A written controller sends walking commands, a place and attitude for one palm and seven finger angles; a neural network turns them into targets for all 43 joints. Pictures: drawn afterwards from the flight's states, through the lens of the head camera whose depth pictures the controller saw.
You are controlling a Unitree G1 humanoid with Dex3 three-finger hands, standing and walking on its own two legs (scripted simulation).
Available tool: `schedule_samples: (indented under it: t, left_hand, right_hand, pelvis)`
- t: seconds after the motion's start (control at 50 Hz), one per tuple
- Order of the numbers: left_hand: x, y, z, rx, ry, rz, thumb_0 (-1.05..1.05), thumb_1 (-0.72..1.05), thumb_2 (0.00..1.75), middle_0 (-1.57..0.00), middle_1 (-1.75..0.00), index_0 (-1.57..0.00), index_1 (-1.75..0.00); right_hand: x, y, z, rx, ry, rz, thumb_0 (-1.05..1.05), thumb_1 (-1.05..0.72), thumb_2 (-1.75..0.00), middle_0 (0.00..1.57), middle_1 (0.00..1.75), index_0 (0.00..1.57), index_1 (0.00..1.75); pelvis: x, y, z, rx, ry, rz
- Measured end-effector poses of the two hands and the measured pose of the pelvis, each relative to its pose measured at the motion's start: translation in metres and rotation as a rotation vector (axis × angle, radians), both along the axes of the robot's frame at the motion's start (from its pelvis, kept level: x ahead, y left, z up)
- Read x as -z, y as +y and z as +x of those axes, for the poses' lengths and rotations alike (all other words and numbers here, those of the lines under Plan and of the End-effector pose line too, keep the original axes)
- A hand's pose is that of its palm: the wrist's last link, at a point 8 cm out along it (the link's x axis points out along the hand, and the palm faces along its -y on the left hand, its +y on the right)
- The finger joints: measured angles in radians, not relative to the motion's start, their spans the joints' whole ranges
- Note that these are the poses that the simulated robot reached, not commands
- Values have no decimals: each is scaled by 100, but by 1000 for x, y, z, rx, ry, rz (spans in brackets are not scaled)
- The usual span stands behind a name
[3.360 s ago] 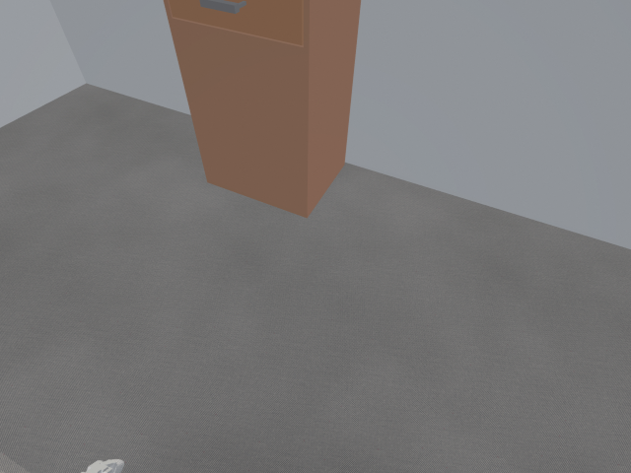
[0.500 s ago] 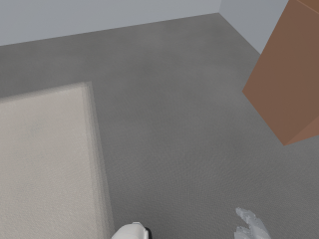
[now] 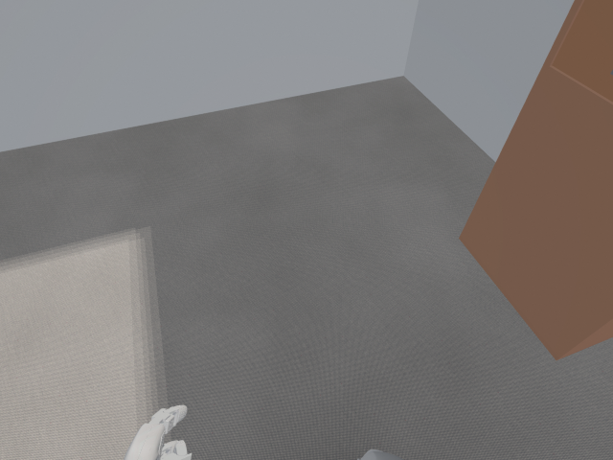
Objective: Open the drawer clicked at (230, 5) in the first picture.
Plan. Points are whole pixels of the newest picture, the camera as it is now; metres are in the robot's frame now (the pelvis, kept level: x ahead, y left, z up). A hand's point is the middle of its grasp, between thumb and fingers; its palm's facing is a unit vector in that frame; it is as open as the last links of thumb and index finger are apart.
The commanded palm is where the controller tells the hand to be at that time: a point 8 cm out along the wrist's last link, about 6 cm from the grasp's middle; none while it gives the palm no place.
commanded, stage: walk to a spot facing it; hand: left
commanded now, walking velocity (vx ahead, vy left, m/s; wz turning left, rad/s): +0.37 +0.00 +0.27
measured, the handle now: out of the picture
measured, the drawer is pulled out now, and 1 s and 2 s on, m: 0.00 0.00 0.00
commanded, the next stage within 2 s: turn to face it in 0.48 s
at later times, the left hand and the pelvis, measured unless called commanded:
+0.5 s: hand out of the picture +0.11 +0.21 -0.18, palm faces +0.22 -0.97 -0.14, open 7.3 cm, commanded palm none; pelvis +0.22 +0.06 +0.00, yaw +8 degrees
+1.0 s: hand (193, 284) +0.46 +0.24 -0.16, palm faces -0.01 -0.97 -0.26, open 7.3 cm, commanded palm none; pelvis +0.36 +0.04 +0.00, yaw -3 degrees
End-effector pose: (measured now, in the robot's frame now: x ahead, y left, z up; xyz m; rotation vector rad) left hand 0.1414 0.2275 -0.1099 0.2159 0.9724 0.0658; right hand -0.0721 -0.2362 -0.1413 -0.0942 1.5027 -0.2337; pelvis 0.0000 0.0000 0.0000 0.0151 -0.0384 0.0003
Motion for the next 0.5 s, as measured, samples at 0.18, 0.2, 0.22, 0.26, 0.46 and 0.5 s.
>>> schedule_samples:
  t: [0.18,0.2,0.22,0.26,0.46,0.5]
  left_hand:
    - [-2,1,-24,-150,215,14,0,94,90,-20,-30,-20,-30]
    - [-1,2,-29,-167,247,13,0,94,90,-20,-30,-20,-30]
    - [0,4,-35,-184,279,8,0,94,90,-20,-30,-20,-30]
    - [4,6,-45,-220,337,-6,0,94,90,-20,-30,-20,-30]
    - [40,25,-59,-371,599,-125,1,92,90,-20,-30,-20,-30]
    - [40,35,-40,-366,599,-127,1,92,90,-20,-30,-20,-30]
  right_hand:
    - [-18,-1,129,-66,-85,42,1,-91,-90,20,30,19,29]
    - [-19,1,147,-79,-102,45,1,-91,-90,20,30,19,29]
    - [-20,4,165,-94,-118,48,1,-91,-90,20,30,19,29]
    - [-22,10,202,-132,-144,49,1,-91,-90,20,30,19,29]
    - [-22,54,389,-326,-315,-41,1,-92,-90,20,30,19,29]
    - [-26,65,409,-324,-344,-49,1,-92,-90,20,30,19,29]
  pelvis:
    - [-23,-9,77,-53,13,-16]
    - [-24,-8,86,-60,16,-19]
    - [-25,-7,94,-68,18,-21]
    - [-25,-2,112,-87,20,-27]
    - [2,54,207,-148,13,-47]
    - [0,62,221,-142,4,-39]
